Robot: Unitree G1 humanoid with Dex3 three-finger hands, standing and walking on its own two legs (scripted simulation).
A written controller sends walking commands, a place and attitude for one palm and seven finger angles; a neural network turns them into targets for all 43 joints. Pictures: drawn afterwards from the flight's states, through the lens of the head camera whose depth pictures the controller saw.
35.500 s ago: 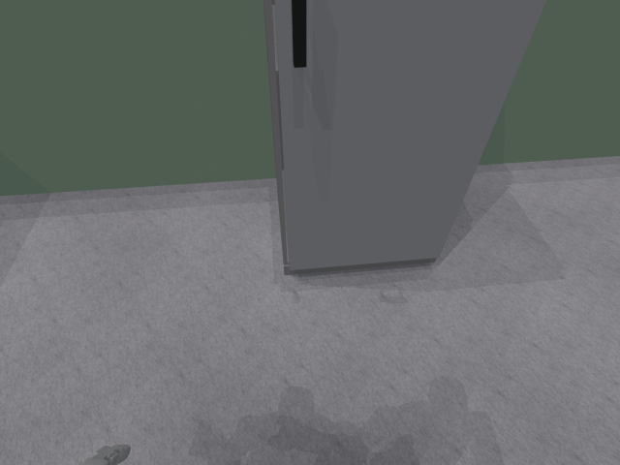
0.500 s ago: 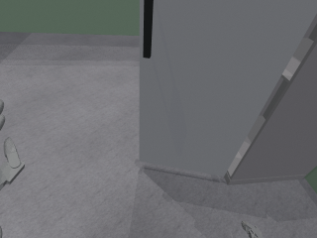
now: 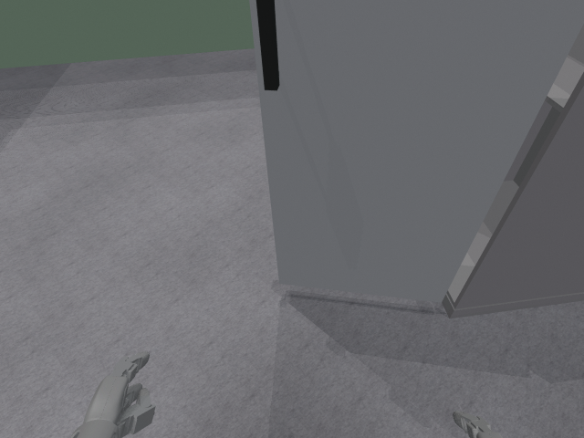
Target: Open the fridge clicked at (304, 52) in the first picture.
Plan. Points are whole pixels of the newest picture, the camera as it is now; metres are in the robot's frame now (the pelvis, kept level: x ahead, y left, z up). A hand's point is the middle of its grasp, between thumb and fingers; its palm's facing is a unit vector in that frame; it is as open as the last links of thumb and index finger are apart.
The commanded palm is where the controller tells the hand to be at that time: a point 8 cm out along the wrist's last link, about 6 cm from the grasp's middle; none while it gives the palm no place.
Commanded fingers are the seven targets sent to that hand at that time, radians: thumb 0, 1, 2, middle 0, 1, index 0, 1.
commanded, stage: let the arm hang, fingers relaxed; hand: left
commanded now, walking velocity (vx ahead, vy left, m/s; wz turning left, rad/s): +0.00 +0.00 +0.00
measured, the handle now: (269, 22) +0.76 +0.06 +0.27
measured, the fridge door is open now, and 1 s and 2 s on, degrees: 74 74 74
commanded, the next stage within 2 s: look to check the result in 0.90 s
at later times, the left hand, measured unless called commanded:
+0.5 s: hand out of the picture +0.02 +0.21 -0.14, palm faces -0.04 -0.97 -0.24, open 7.3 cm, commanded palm none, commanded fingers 0.00 0.90 0.90 -0.20 -0.30 -0.20 -0.30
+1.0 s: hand out of the picture +0.02 +0.20 -0.15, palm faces -0.05 -0.98 -0.18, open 7.3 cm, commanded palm none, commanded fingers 0.00 0.90 0.90 -0.20 -0.30 -0.20 -0.30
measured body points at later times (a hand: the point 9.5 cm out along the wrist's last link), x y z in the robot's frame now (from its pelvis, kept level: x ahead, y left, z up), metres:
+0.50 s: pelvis +0.01 +0.01 +0.03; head +0.02 +0.01 +0.48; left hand +0.02 +0.26 -0.12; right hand +0.02 -0.21 -0.13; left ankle +0.03 +0.11 -0.71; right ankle +0.00 -0.11 -0.71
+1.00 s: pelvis +0.01 +0.03 +0.03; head +0.03 +0.04 +0.48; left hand +0.03 +0.25 -0.14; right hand +0.01 -0.19 -0.13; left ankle +0.03 +0.11 -0.71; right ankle +0.00 -0.11 -0.71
